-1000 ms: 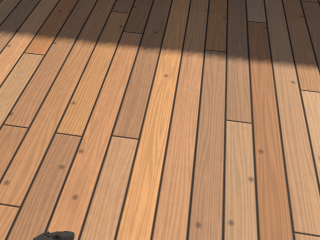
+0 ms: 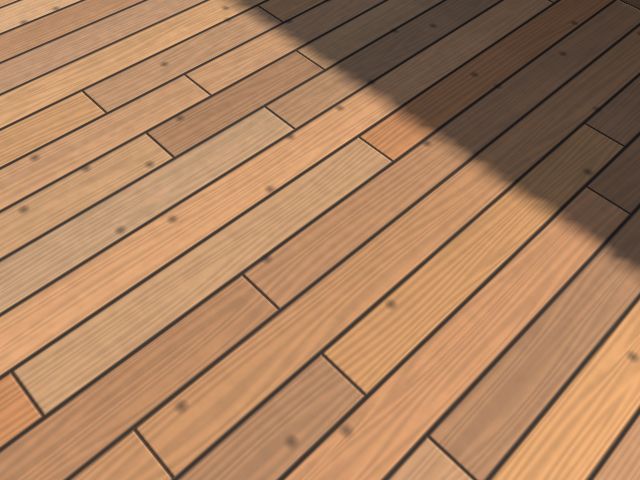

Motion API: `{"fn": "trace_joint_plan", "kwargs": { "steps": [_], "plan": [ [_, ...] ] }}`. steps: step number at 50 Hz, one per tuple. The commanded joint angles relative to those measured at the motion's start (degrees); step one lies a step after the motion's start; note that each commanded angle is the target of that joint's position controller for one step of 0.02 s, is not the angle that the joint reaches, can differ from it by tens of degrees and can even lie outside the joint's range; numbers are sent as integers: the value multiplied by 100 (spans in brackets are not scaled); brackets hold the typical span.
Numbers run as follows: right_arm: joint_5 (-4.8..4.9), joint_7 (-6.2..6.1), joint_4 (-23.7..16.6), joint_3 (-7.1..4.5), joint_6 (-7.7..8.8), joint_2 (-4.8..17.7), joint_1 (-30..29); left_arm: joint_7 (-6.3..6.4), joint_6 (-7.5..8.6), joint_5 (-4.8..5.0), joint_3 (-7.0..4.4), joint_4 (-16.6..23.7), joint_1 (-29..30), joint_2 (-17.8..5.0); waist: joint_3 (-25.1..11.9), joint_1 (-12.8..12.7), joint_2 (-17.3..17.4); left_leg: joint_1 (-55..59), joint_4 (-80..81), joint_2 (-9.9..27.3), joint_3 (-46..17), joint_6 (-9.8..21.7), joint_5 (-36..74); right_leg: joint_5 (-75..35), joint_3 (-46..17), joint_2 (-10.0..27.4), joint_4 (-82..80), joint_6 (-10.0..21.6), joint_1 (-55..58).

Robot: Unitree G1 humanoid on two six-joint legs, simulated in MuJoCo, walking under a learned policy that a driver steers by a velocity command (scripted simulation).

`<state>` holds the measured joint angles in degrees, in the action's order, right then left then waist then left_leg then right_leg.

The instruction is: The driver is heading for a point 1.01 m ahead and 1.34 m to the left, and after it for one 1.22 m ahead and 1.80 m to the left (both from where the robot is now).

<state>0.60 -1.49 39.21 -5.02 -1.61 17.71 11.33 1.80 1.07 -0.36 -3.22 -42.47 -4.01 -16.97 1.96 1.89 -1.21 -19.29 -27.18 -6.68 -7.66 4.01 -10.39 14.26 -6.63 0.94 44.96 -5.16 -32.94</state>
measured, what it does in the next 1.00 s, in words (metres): steps on the spot, turning left: right foot, then left foot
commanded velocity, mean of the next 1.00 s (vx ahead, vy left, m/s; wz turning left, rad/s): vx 0.02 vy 0.00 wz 0.51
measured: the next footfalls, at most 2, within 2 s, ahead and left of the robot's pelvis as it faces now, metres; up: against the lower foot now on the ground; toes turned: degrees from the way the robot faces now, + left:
right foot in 0.10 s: +0.12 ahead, -0.15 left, +0.00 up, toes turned +10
left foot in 0.50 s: +0.04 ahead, +0.12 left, +0.00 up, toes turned +20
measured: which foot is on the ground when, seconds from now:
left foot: down 0.00-0.12, up 0.14-0.48, down 0.50-1.00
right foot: up 0.00-0.08, down 0.10-0.50, up 0.52-0.94, down 0.96-1.00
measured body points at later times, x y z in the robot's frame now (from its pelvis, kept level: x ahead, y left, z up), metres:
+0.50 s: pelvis +0.04 +0.00 -0.01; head +0.07 +0.02 +0.44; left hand +0.08 +0.31 -0.11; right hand +0.28 -0.22 -0.09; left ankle +0.00 +0.10 -0.74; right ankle +0.09 -0.15 -0.74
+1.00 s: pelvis +0.04 +0.00 -0.01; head +0.06 +0.00 +0.44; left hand +0.04 +0.31 -0.10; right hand +0.32 -0.14 -0.10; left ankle +0.00 +0.10 -0.74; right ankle +0.10 -0.11 -0.74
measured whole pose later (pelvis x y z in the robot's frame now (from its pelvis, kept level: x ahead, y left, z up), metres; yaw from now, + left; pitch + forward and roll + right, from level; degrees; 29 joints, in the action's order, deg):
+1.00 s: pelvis +0.04 +0.00 -0.01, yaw +30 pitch +1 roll +0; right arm -0.6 -0.6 37.3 -2.3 -1.7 15.5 8.5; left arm 0.0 0.5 -1.0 -3.5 -41.5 -9.1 -15.6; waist 1.1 -0.1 1.3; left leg -17.3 -32.2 -5.0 -8.3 1.3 -16.0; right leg 15.3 -1.3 0.1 29.0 -0.5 -14.3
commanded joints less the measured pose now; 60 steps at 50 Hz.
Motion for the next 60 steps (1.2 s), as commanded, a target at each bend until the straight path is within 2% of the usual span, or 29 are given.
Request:
{"fn": "trace_joint_plan", "kwargs": {
  "steps": [1, 4, 5, 6, 7, 8, 9, 11, 13, 15, 21, 24, 25, 26, 27, 28, 30, 31, 38, 44, 47, 48, 49, 50, 51, 53, 55, 57, 60],
  "plan": [
    [-2, -33, -455, -224, -1, 888, -147, -31, 100, 24, -151, 403, 40, -555, -830, -100, 945, 638, 379, 1394, -1589, 850, 1407, 127, 57, -222, -502, 27, 541],
    [72, -41, -567, -185, -47, 809, -338, -95, 210, 47, -205, 356, -295, -603, -839, -337, 1054, 816, -69, 1214, -1895, 602, 1626, -377, 126, -251, -1899, 233, 1262],
    [72, -58, -616, -145, -58, 685, -310, -96, 240, 13, -257, 315, -474, -743, -867, -374, 925, 531, -354, 993, -1798, 366, 1083, -1127, -27, 110, -2408, 393, 1887],
    [-24, -54, -649, -54, -58, 357, 2, -53, 212, -80, -339, 386, -516, -1138, -1101, -155, -151, -91, -1470, 456, -1090, 38, -720, -2371, -999, 1346, -2423, 862, 2663],
    [17, -40, -825, -92, -11, 473, 154, -60, 134, -255, -395, 291, -573, -1359, -889, 41, -1681, -1405, -2480, -302, -176, -306, -2882, -3694, -2365, 2272, -2520, 1953, 2985],
    [-50, -13, -700, -227, 38, 979, 306, -58, 131, -184, -339, 409, -532, -1041, -974, -70, -1262, -1682, -3732, 138, -178, -554, -2838, -3685, -2442, 2487, -2480, 2294, 3001],
    [27, 1, -564, -313, 4, 1161, 259, -33, 119, -140, -264, 485, -401, -743, -902, -101, -780, -1677, -4170, 269, -135, -658, -2411, -3458, -1704, 2097, -2351, 2052, 2881],
    [49, -28, -492, -290, -146, 938, 205, 0, 53, -13, -220, 536, -124, -600, -650, -61, -535, -1772, -4372, 436, 12, -861, -1824, -2911, -870, 1575, -2309, 1672, 2711],
    [95, 19, -607, -188, -194, 599, 20, 40, -26, -44, -239, 511, -172, -684, -525, -134, -687, -1611, -3963, 491, 372, -938, -1480, -2783, -303, 1292, -2469, 1628, 2541],
    [105, 45, -771, -132, -181, 458, -255, 77, -86, -67, -291, 483, -305, -785, -615, -296, -898, -1542, -3342, 597, 554, -972, -1387, -2783, -108, 1363, -2510, 1710, 2787],
    [67, 200, -917, -141, -206, 527, -306, -8, -128, 61, -418, 456, -267, -1076, -785, -367, -1090, -379, -1596, 755, 969, -723, -1103, -2362, 290, 1661, -2444, 1675, 2652],
    [56, 253, -770, -220, -221, 544, 145, -30, -121, 202, -414, 391, -213, -1024, -743, -86, -905, 583, -103, 549, 1207, -322, -134, -1637, 615, 1551, -1876, 1247, 2282],
    [39, 204, -718, -293, -208, 710, 355, -57, -111, 165, -365, 253, -536, -812, -748, -62, -391, 1310, 391, 645, 828, -103, 586, -931, 977, 1314, -1247, 838, 1707],
    [9, 101, -821, -452, -170, 1422, 521, -101, -108, -126, -237, 409, -612, -416, -777, -213, 1463, 2255, 567, 2169, -1266, 489, 2674, 1447, 1579, 587, 587, 222, 171],
    [-205, 149, -928, -424, -44, 1568, 491, -36, -79, -117, -248, 711, 4, -511, -867, 95, 1835, 1761, 674, 2924, -2343, 1595, 3058, 2565, 779, -20, 1795, 77, -613],
    [-239, 180, -895, -353, 77, 1310, 430, -1, -83, -18, -317, 713, 197, -739, -850, 180, 1215, 1647, 766, 2668, -1966, 1568, 2590, 2298, 383, 101, 2320, 131, -658],
    [-64, 119, -852, -250, 145, 991, -48, 65, -109, -4, -370, 545, 15, -779, -639, -110, 793, 1449, 699, 2075, -1279, 972, 1922, 1402, 256, 218, 2182, 204, -651],
    [10, 82, -864, -205, 121, 914, -219, 86, -124, -39, -390, 531, -57, -816, -607, -192, 856, 1317, 696, 1957, -1165, 880, 1994, 1125, 249, 201, 2099, 165, -536],
    [-54, -49, -793, -133, 59, 820, -163, -17, -119, 30, -260, 494, -99, -486, -816, -128, 926, 1320, 636, 1723, -1098, 880, 1656, 539, 324, 18, 787, 8, 148],
    [-96, 59, -685, -65, 6, 795, -250, -118, -75, 81, -227, 556, -103, -513, -593, -7, 997, 833, 536, 1731, -1468, 933, 1188, 795, 428, -10, -418, 138, 1097],
    [-23, 76, -612, 54, 11, 549, -423, -192, 10, 23, -175, 460, -457, -348, -589, -327, 821, 581, 308, 1448, -1410, 599, 1062, -495, 516, -36, -2224, 330, 2114],
    [-75, 71, -554, 100, 50, 406, -217, -188, 39, -77, -183, 481, -527, -501, -683, -261, 553, 330, 172, 1239, -1273, 287, 577, -1257, 187, 333, -2391, 468, 2653],
    [-203, 77, -505, 158, 93, 221, 98, -166, 42, -161, -210, 529, -656, -821, -919, -32, -340, 36, -467, 696, -675, -59, -681, -1899, -505, 1099, -2398, 809, 3034],
    [-175, 81, -519, 155, 115, 186, 169, -182, 42, -165, -162, 385, -473, -720, -789, 200, -1077, 99, -409, 393, -33, -314, -1407, -517, -1012, 1405, -2611, 1435, 2370],
    [-187, 65, -501, 113, 130, 430, -98, -189, 50, -67, -139, 489, -300, -569, -502, -16, -1013, 167, -605, 418, 223, -446, -1310, 1242, -1115, 1243, -2960, 1499, 2076],
    [-74, 60, -554, 24, 166, 545, -566, -114, 37, -15, -240, 373, -716, -960, 81, -351, -1137, -545, -1350, 328, 639, -466, -1464, 2633, -1524, 1372, -3407, 1522, 2072],
    [8, 116, -612, -2, 255, 538, -665, -40, 87, 30, -257, 273, -1100, -1024, 329, -499, -1050, -1299, -2121, 624, 472, -435, -1828, 2329, -1903, 1696, -3547, 1716, 2404],
    [61, 188, -544, 42, 368, 337, -566, -29, 111, 119, -237, 250, -1216, -902, 273, -505, -833, -1573, -1985, 753, 552, -364, -1803, 1941, -1631, 1554, -3505, 1689, 2826],
    [56, 300, -448, 112, 504, 121, -533, -76, 81, 163, -259, 293, -1046, -948, 81, -447, -835, -519, -939, 637, 915, -300, -1283, 1027, -786, 1158, -3419, 1576, 2473]
  ]
}}
Velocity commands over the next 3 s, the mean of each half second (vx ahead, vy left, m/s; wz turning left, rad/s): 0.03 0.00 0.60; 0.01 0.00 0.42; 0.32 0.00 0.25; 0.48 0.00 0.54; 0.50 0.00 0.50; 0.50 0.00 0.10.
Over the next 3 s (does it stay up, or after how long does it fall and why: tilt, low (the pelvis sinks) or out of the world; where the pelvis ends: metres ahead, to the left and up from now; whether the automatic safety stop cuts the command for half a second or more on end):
stays up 0.63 0.76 0.01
